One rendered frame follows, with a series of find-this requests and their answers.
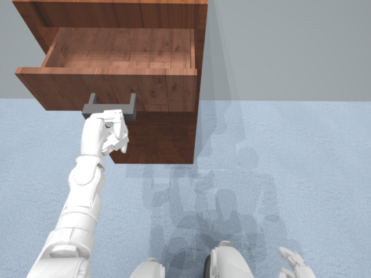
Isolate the cabinet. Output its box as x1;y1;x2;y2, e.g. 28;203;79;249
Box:
12;0;208;164

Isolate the robot thigh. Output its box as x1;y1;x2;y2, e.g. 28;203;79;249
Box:
210;246;254;278
130;262;165;278

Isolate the robot left hand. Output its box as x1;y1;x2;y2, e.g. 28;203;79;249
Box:
81;109;129;161

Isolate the robot left thigh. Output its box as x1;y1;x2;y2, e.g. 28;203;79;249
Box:
130;262;165;278

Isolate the drawer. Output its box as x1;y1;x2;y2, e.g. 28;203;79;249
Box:
14;27;197;112

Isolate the robot left forearm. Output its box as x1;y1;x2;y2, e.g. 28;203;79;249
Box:
26;155;106;278

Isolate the left robot upper arm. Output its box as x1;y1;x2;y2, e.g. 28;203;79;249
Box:
29;257;92;278

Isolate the handle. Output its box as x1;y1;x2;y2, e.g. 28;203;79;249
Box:
82;93;136;121

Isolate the robot right thigh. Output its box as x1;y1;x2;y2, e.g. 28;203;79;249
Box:
210;246;254;278

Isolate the robot right hand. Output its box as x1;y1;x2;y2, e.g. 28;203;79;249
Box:
279;247;316;278

